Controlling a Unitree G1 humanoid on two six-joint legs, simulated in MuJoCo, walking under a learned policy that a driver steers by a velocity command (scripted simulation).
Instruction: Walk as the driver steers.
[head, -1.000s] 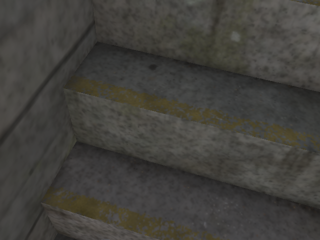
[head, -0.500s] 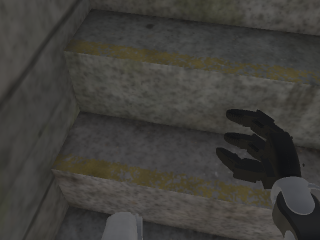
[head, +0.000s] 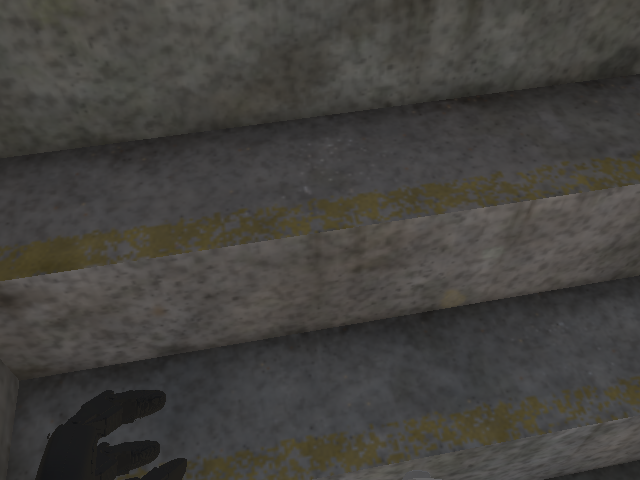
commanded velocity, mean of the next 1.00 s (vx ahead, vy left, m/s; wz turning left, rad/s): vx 0.50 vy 0.00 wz -0.18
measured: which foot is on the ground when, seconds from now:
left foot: down 0.00-0.38, up 0.40-0.70, down 0.72-0.92, up 0.94-1.00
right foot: down 0.00-0.72, up 0.74-1.00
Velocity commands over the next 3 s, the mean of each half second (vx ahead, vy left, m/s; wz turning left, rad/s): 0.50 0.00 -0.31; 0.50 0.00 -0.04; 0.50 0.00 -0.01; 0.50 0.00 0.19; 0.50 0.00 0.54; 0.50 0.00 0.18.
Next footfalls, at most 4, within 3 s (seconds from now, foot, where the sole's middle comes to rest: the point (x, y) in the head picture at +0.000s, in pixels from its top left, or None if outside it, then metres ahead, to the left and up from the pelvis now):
0.72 left None -0.23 -0.10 -1.10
1.10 right None -1.10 -0.59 -1.81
1.36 left None -1.47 -0.39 -1.80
1.76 right None -1.53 -0.79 -1.81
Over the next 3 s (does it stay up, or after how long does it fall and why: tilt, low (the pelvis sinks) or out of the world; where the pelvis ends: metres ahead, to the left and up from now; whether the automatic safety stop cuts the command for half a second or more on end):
stays up -1.18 -0.45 -1.04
